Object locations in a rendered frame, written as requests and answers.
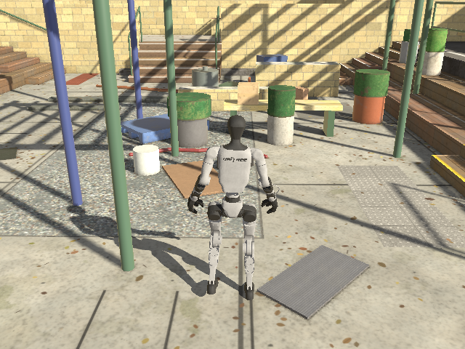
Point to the right robot upper arm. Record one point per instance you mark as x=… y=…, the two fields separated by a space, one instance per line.
x=261 y=167

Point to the humanoid robot torso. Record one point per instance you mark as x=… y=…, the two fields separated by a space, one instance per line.
x=234 y=169

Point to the right robot hand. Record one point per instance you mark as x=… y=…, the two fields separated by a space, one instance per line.
x=269 y=203

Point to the left robot hand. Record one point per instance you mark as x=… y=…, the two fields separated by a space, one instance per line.
x=195 y=203

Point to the left robot upper arm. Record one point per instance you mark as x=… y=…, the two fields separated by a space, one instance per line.
x=211 y=153

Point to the left robot thigh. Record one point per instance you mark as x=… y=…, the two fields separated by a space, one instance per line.
x=215 y=218

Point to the robot right forearm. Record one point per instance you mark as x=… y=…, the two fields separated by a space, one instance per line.
x=270 y=192

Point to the robot left forearm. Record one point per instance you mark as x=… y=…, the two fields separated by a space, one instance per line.
x=197 y=190

